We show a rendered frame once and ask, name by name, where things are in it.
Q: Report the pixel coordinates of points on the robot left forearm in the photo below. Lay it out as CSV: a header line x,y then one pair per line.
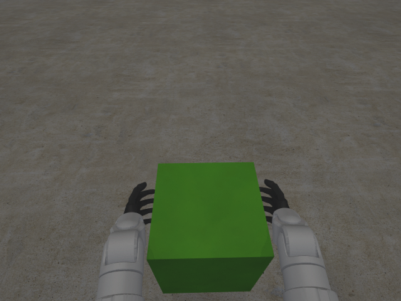
x,y
122,265

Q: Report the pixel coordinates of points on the robot left hand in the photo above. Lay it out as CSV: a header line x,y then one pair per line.
x,y
134,204

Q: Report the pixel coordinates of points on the carton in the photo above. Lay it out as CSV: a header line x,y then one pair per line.
x,y
208,231

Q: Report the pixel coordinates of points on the robot right hand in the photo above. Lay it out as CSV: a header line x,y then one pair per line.
x,y
277,199

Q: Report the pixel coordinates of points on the robot right forearm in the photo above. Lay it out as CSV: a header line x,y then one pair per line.
x,y
301,261

